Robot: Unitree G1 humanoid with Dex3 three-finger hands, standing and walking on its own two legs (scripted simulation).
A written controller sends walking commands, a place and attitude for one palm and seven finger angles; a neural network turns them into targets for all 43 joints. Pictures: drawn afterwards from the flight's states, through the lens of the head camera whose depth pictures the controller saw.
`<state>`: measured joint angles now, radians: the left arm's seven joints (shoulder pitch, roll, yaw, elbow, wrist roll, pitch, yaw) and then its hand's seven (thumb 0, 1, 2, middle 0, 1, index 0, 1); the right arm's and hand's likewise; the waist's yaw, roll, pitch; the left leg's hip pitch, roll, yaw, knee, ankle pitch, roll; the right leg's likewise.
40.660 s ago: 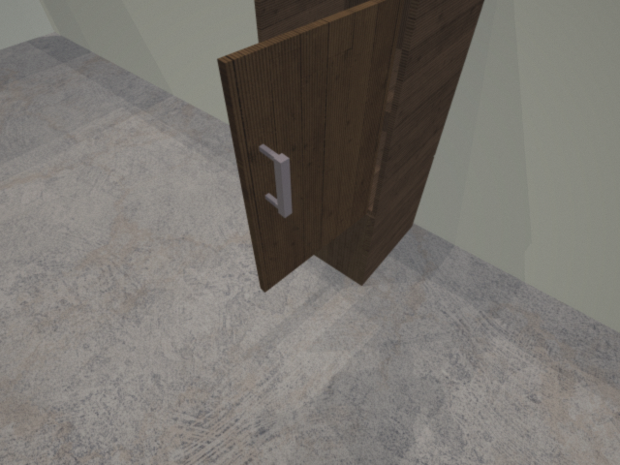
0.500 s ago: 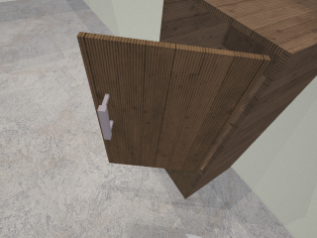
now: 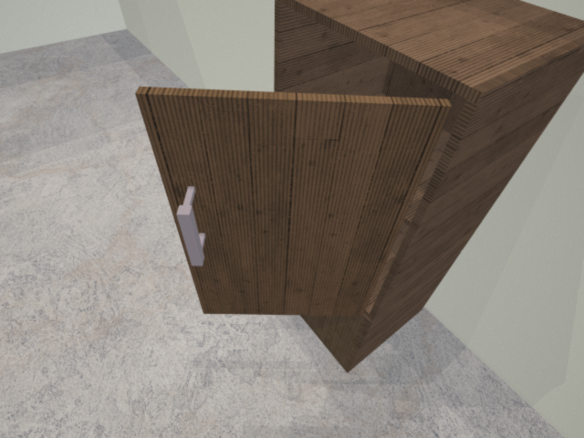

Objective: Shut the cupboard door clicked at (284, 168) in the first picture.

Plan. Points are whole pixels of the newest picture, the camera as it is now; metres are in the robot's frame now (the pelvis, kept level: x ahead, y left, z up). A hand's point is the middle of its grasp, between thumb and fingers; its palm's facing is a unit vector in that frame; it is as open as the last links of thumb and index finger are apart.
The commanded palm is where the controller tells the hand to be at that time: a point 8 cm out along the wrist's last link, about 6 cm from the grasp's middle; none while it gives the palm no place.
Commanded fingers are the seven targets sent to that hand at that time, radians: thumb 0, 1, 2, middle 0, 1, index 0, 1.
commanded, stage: come to a stop and stand still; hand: left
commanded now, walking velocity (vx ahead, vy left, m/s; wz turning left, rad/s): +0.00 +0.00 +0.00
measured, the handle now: (194, 227) +0.42 +0.19 +0.02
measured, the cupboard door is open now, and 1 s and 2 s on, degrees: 53 53 53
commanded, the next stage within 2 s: look again from close up in 0.12 s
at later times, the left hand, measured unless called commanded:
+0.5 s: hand out of the picture -0.04 +0.16 -0.19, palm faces +0.07 -0.99 -0.16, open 7.4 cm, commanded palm none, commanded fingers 0.00 0.90 0.90 -0.20 -0.30 -0.20 -0.30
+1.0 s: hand (146, 416) +0.15 +0.19 -0.01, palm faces +0.20 -0.98 -0.01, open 7.0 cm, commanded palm +0.07 +0.23 -0.06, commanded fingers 0.00 0.90 0.90 -0.40 -0.52 -0.40 -0.52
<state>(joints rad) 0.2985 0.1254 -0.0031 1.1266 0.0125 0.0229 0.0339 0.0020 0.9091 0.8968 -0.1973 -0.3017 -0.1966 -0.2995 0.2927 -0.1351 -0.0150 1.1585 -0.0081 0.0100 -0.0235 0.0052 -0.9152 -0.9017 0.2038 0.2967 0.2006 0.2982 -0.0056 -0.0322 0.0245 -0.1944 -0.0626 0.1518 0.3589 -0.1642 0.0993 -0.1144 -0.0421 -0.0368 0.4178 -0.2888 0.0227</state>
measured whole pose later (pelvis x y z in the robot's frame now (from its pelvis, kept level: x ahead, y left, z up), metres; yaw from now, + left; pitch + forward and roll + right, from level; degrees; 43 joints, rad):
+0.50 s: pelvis -0.02 +0.01 -0.01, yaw +2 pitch -1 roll -1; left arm 0.36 0.12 -0.01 1.07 0.02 -0.01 0.05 0.00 0.91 0.90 -0.20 -0.30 -0.20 -0.30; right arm 0.30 -0.15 -0.01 1.06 -0.01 0.00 -0.02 0.03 -0.93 -0.90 0.20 0.30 0.20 0.30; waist 0.00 0.00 0.00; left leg -0.29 -0.05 0.12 0.52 -0.22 0.11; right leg -0.17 -0.04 -0.07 0.51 -0.32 0.01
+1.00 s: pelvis -0.05 +0.01 -0.04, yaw +7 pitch +3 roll -1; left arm 0.37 0.17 0.04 0.08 -0.18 -0.29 -0.01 0.01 0.92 0.90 -0.25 -0.36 -0.25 -0.36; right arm 0.31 -0.25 0.01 0.71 0.02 -0.30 0.00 0.01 -0.90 -0.90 0.21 0.30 0.20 0.30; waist -0.05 0.00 -0.08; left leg -0.58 -0.09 0.07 0.76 -0.25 0.05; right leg -0.52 0.00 -0.05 0.80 -0.37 -0.03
